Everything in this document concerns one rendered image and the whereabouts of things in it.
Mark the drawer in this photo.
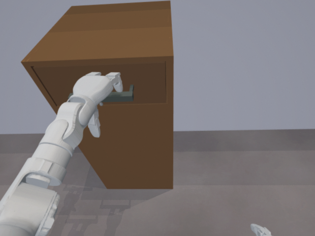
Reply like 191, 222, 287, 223
33, 61, 166, 106

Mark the cabinet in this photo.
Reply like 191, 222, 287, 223
21, 0, 174, 189

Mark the robot left hand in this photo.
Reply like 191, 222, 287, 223
73, 72, 123, 138

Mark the robot right hand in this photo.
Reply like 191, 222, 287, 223
251, 224, 271, 236

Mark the handle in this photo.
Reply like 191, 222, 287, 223
68, 85, 134, 102

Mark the robot left forearm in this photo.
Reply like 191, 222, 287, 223
0, 94, 95, 215

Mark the robot left upper arm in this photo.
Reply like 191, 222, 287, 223
0, 182, 61, 236

